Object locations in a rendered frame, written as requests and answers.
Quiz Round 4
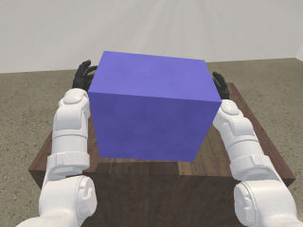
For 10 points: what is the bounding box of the left robot hand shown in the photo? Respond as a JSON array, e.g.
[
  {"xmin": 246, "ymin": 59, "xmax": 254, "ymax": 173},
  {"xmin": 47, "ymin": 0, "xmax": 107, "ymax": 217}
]
[{"xmin": 72, "ymin": 60, "xmax": 98, "ymax": 95}]

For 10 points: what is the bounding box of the robot left forearm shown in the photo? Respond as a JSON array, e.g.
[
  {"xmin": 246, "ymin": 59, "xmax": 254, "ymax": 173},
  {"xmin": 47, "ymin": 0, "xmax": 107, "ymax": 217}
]
[{"xmin": 38, "ymin": 88, "xmax": 91, "ymax": 215}]

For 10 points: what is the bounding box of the right robot hand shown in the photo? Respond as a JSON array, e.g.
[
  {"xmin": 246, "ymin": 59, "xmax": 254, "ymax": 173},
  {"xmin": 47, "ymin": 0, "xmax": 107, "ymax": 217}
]
[{"xmin": 212, "ymin": 71, "xmax": 230, "ymax": 100}]

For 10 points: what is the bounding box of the robot right forearm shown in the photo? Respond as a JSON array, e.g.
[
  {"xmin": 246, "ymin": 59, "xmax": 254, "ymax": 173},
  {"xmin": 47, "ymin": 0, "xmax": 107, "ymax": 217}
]
[{"xmin": 212, "ymin": 99, "xmax": 297, "ymax": 216}]

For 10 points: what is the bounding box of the left robot upper arm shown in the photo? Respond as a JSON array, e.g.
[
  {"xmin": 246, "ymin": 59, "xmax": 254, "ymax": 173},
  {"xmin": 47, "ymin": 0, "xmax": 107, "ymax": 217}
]
[{"xmin": 15, "ymin": 175, "xmax": 98, "ymax": 227}]

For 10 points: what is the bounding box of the pedestal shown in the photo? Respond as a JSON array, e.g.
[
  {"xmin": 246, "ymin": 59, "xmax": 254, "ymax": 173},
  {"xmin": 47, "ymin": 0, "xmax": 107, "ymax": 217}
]
[{"xmin": 28, "ymin": 79, "xmax": 296, "ymax": 227}]

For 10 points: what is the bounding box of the carton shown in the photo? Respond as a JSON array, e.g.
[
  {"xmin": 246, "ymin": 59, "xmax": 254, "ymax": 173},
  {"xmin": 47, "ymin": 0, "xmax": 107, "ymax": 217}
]
[{"xmin": 87, "ymin": 50, "xmax": 223, "ymax": 162}]

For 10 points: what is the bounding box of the right robot upper arm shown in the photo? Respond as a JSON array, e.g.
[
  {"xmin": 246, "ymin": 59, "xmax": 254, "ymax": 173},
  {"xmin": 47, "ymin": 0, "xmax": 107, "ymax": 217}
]
[{"xmin": 234, "ymin": 179, "xmax": 303, "ymax": 227}]

